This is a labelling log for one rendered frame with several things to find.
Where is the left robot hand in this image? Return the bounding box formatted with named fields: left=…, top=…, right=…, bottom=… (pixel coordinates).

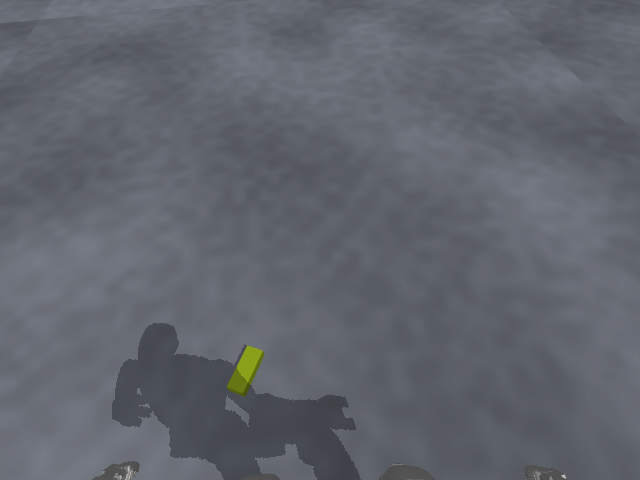
left=92, top=461, right=140, bottom=480

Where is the small box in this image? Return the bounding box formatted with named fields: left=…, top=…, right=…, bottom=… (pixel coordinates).
left=227, top=345, right=264, bottom=397

